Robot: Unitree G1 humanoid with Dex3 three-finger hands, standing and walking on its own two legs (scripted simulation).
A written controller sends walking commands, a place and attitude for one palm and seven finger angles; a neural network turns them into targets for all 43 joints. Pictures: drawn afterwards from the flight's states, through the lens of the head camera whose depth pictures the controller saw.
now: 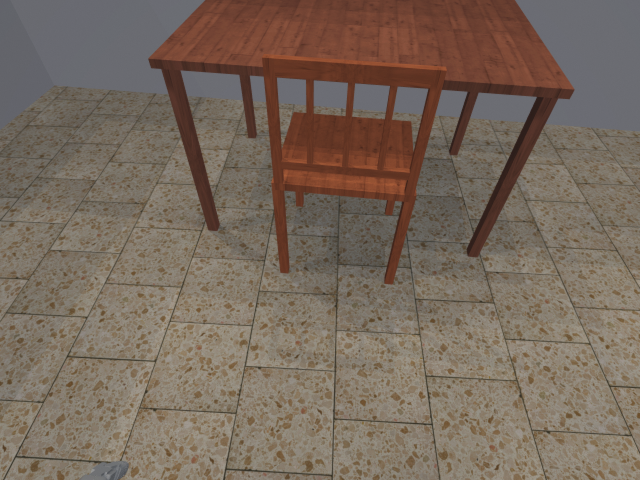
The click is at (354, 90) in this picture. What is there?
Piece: chair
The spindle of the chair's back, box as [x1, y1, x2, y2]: [342, 82, 354, 166]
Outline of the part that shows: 348,82 342,166 347,166 354,83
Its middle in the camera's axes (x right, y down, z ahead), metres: +0.07 -0.30 +1.03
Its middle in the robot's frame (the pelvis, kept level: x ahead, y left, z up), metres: +0.97 -0.03 -0.09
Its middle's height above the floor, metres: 0.68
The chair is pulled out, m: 0.00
